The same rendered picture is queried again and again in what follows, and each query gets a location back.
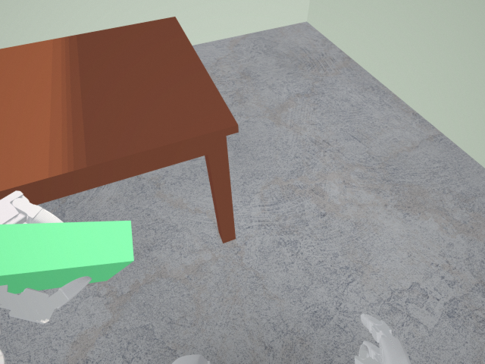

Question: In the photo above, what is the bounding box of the left robot hand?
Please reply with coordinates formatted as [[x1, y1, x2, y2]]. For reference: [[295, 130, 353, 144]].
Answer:
[[0, 191, 92, 325]]

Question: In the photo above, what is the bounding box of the sponge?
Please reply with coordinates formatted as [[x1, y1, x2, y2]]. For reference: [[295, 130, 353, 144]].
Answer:
[[0, 221, 134, 294]]

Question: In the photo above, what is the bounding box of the right robot hand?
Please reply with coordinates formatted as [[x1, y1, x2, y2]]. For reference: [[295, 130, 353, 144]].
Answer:
[[355, 313, 411, 364]]

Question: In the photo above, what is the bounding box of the table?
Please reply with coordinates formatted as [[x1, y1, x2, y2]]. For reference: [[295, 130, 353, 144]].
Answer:
[[0, 17, 239, 243]]

